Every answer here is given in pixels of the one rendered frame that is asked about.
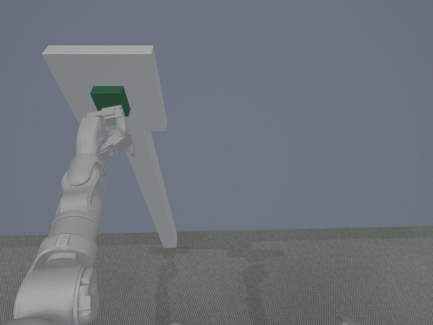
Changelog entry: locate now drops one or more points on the panel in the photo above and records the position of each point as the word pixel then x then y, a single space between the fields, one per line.
pixel 77 68

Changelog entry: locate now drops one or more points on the button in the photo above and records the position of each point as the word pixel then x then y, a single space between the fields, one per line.
pixel 107 96

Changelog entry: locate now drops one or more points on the left robot forearm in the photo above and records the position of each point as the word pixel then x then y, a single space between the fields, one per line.
pixel 73 233

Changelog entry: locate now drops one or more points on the left robot hand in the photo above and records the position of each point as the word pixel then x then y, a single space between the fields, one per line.
pixel 93 139

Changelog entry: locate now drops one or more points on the robot left upper arm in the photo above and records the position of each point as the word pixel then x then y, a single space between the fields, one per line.
pixel 62 295

